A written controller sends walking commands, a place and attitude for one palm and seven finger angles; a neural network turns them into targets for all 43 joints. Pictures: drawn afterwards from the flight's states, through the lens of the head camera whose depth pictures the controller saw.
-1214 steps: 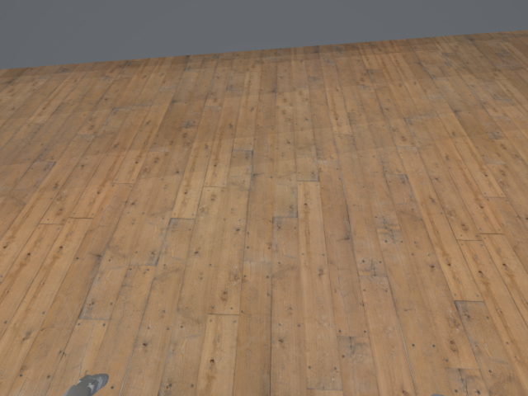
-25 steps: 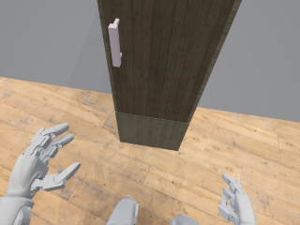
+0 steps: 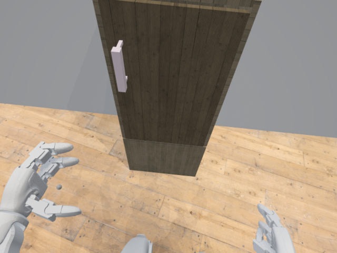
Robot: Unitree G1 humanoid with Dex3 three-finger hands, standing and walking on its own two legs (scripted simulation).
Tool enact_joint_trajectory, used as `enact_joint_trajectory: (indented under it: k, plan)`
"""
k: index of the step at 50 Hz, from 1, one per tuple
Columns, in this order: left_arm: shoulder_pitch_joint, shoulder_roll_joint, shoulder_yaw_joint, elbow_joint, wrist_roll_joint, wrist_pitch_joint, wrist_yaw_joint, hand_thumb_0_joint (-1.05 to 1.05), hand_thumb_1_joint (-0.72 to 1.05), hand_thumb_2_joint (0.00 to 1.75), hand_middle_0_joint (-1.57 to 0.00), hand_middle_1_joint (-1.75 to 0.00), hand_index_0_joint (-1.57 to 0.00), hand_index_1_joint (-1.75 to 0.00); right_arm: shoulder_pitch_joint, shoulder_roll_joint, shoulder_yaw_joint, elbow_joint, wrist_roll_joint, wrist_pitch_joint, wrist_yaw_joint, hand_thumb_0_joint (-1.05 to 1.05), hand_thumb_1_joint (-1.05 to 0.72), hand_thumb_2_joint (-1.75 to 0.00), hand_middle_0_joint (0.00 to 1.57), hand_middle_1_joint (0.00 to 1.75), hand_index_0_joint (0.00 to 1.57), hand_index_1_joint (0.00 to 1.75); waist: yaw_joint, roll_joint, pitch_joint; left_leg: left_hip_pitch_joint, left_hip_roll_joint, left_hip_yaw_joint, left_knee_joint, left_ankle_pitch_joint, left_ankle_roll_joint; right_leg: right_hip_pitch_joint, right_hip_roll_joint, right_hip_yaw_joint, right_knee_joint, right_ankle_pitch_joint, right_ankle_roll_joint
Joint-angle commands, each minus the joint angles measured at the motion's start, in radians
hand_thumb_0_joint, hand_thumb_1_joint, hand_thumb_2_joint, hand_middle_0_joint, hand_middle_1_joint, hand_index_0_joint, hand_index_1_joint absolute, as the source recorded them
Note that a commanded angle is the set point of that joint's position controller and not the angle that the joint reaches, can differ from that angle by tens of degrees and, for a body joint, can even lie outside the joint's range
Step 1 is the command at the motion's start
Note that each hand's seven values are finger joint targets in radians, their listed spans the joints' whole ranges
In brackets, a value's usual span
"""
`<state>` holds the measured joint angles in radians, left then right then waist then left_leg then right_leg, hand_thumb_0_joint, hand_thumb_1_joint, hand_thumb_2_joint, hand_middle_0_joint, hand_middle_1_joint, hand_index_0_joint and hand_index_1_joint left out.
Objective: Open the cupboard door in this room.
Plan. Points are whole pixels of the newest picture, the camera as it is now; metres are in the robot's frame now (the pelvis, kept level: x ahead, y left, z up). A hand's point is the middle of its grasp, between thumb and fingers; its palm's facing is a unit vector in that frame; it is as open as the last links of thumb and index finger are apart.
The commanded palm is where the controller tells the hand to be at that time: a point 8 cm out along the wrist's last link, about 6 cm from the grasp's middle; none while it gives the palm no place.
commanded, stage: raise the hand with hooked fingers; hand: left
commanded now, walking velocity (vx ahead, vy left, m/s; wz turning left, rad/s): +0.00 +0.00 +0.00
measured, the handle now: (121, 66) +0.59 +0.18 +0.10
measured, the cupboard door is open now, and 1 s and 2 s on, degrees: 0 0 0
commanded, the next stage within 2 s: move the hooked fingers beside the handle in 0.96 s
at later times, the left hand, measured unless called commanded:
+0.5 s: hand (40, 151) +0.28 +0.28 +0.11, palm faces +0.00 -1.00 -0.03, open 14.0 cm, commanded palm +0.25 +0.32 +0.11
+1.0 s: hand (47, 150) +0.29 +0.27 +0.11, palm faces -0.02 -1.00 -0.03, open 14.0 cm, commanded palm +0.26 +0.32 +0.11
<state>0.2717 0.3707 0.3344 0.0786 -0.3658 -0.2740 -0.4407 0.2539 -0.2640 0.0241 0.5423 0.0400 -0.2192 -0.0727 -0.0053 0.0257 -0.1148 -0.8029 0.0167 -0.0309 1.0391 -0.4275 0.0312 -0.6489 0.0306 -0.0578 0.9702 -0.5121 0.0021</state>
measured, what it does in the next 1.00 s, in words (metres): stands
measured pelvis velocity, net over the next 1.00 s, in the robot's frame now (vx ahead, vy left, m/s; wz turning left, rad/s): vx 0.00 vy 0.00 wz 0.00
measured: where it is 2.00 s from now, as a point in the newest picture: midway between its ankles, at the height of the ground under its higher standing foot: outside the picture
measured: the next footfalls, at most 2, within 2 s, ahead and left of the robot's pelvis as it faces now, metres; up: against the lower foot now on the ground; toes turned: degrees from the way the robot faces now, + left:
none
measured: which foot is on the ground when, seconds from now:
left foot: down 0.00-1.00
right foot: down 0.00-1.00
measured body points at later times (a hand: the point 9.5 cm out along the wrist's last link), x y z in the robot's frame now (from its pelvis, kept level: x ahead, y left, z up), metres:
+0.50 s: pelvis -0.01 +0.00 +0.02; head +0.02 +0.01 +0.47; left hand +0.28 +0.33 +0.12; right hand +0.15 -0.25 -0.05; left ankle +0.05 +0.09 -0.67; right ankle -0.02 -0.13 -0.67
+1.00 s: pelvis +0.00 +0.00 +0.02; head +0.03 +0.01 +0.47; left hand +0.28 +0.33 +0.11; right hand +0.16 -0.25 -0.05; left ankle +0.05 +0.09 -0.67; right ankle -0.02 -0.13 -0.67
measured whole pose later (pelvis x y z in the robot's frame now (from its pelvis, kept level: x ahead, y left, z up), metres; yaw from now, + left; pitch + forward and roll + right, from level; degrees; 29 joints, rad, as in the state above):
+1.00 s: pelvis +0.00 +0.00 +0.02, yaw +0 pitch +8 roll -3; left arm -0.04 0.44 0.42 0.39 -0.36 -0.19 -0.53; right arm 0.28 -0.27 0.06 0.54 0.05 -0.17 -0.09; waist -0.01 0.04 -0.09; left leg -0.66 0.01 -0.01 0.88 -0.36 0.03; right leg -0.51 0.03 -0.04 0.82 -0.44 0.00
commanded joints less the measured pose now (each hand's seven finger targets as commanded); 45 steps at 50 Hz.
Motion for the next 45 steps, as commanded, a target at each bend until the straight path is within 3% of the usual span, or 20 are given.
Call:
enact_joint_trajectory:
  k: [1,5,8,12,16,19,24,29,31,34,36,42,45]
  plan:
    - [-0.165,0.223,0.152,-0.186,-0.045,-0.082,0.034,0.00,-0.45,0.32,-0.30,-1.17,-0.30,-1.17,-0.023,-0.136,-0.051,-0.136,0.008,-0.052,-0.014,0.00,-0.90,-0.90,0.20,0.30,0.20,0.30,0.007,0.120,-0.189,0.333,0.004,-0.051,-0.209,0.229,-0.011,-0.022,0.028,-0.014,-0.155,0.216,-0.037]
    - [-0.208,0.204,0.108,-0.028,-0.026,0.003,0.001,0.00,-0.50,0.30,-0.30,-1.20,-0.30,-1.20,-0.023,-0.150,-0.046,-0.148,0.018,-0.030,-0.018,0.00,-0.90,-0.90,0.20,0.30,0.20,0.30,-0.008,0.062,-0.110,0.284,0.002,-0.048,-0.255,0.114,-0.009,-0.031,0.020,-0.014,-0.201,0.149,-0.026]
    - [-0.291,0.234,0.111,-0.005,-0.028,0.043,-0.038,0.00,-0.50,0.30,-0.30,-1.20,-0.30,-1.20,-0.025,-0.156,-0.044,-0.159,0.022,-0.024,-0.025,0.00,-0.90,-0.90,0.20,0.30,0.20,0.30,-0.005,0.061,-0.136,0.311,-0.003,-0.039,-0.264,0.126,-0.004,0.002,0.019,-0.003,-0.226,0.160,-0.028]
    - [-0.420,0.305,0.159,-0.078,-0.032,0.004,-0.042,0.00,-0.50,0.30,-0.30,-1.20,-0.30,-1.20,-0.027,-0.152,-0.040,-0.160,0.015,-0.032,-0.031,0.00,-0.90,-0.90,0.20,0.30,0.20,0.30,0.001,0.082,-0.217,0.382,-0.004,-0.039,-0.269,0.181,-0.001,0.042,0.024,0.005,-0.231,0.191,-0.034]
    - [-0.459,0.340,0.204,-0.016,-0.038,-0.034,-0.032,0.00,-0.50,0.30,-0.30,-1.20,-0.30,-1.20,-0.022,-0.152,-0.036,-0.136,0.010,-0.031,-0.035,0.00,-0.90,-0.90,0.20,0.30,0.20,0.30,0.005,0.084,-0.184,0.386,-0.003,-0.042,-0.280,0.176,-0.004,0.046,0.028,0.007,-0.239,0.186,-0.038]
    - [-0.481,0.320,0.183,0.074,-0.031,-0.010,-0.048,0.00,-0.50,0.30,-0.30,-1.20,-0.30,-1.20,-0.021,-0.154,-0.035,-0.128,0.018,-0.023,-0.038,0.00,-0.90,-0.90,0.20,0.30,0.20,0.30,-0.002,0.088,-0.148,0.377,-0.003,-0.039,-0.307,0.126,-0.006,0.035,0.021,0.005,-0.257,0.158,-0.032]
    - [-0.516,0.323,0.153,0.155,-0.024,0.061,-0.094,0.00,-0.50,0.30,-0.30,-1.20,-0.30,-1.20,-0.013,-0.162,-0.038,-0.135,0.024,-0.013,-0.040,0.00,-0.90,-0.90,0.20,0.30,0.20,0.30,-0.001,0.071,-0.153,0.378,-0.009,-0.025,-0.315,0.141,0.001,0.061,0.016,0.013,-0.287,0.177,-0.029]
    - [-0.497,0.328,0.172,0.126,-0.034,0.037,-0.093,0.00,-0.50,0.30,-0.30,-1.20,-0.30,-1.20,-0.007,-0.162,-0.044,-0.149,0.019,-0.013,-0.028,0.00,-0.90,-0.90,0.20,0.30,0.20,0.30,0.008,0.037,-0.172,0.385,-0.009,-0.021,-0.308,0.185,0.002,0.071,0.023,0.013,-0.280,0.210,-0.030]
    - [-0.518,0.349,0.199,0.096,-0.040,0.008,-0.077,0.00,-0.50,0.30,-0.30,-1.20,-0.30,-1.20,-0.007,-0.163,-0.045,-0.148,0.015,-0.014,-0.025,0.00,-0.90,-0.90,0.20,0.30,0.20,0.30,0.012,0.044,-0.171,0.388,-0.010,-0.023,-0.304,0.195,0.001,0.080,0.027,0.014,-0.274,0.215,-0.035]
    - [-0.529,0.353,0.209,0.064,-0.031,-0.023,-0.055,0.00,-0.50,0.30,-0.30,-1.20,-0.30,-1.20,-0.004,-0.156,-0.045,-0.146,0.014,-0.014,-0.021,0.00,-0.90,-0.90,0.20,0.30,0.20,0.30,0.013,0.107,-0.209,0.427,-0.007,-0.025,-0.313,0.209,-0.004,0.076,0.023,0.010,-0.262,0.225,-0.034]
    - [-0.531,0.357,0.208,0.063,-0.023,-0.029,-0.047,0.00,-0.50,0.30,-0.30,-1.20,-0.30,-1.20,0.000,-0.158,-0.045,-0.143,0.012,-0.012,-0.022,0.00,-0.90,-0.90,0.20,0.30,0.20,0.30,0.011,0.098,-0.197,0.426,-0.006,-0.030,-0.312,0.216,-0.003,0.080,0.026,0.010,-0.260,0.231,-0.037]
    - [-0.530,0.324,0.162,0.107,-0.019,0.011,-0.077,0.00,-0.50,0.30,-0.30,-1.20,-0.30,-1.20,-0.005,-0.161,-0.042,-0.143,0.019,-0.006,-0.028,0.00,-0.90,-0.90,0.20,0.30,0.20,0.30,-0.003,0.092,-0.167,0.409,-0.006,-0.027,-0.317,0.190,-0.002,0.069,0.024,0.010,-0.273,0.225,-0.032]
    - [-0.535,0.325,0.165,0.100,-0.023,0.017,-0.085,0.00,-0.50,0.30,-0.30,-1.20,-0.30,-1.20,-0.006,-0.160,-0.043,-0.143,0.019,-0.006,-0.031,0.00,-0.90,-0.90,0.20,0.30,0.20,0.30,-0.003,0.089,-0.187,0.427,-0.007,-0.028,-0.315,0.203,-0.001,0.070,0.022,0.009,-0.275,0.238,-0.030]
